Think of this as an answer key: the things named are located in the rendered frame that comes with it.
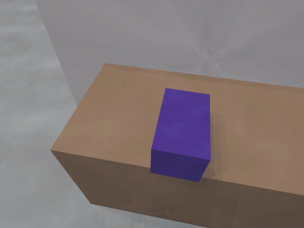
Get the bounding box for carton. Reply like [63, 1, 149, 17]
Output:
[150, 88, 211, 182]

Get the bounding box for pedestal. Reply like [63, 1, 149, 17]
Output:
[50, 63, 304, 228]

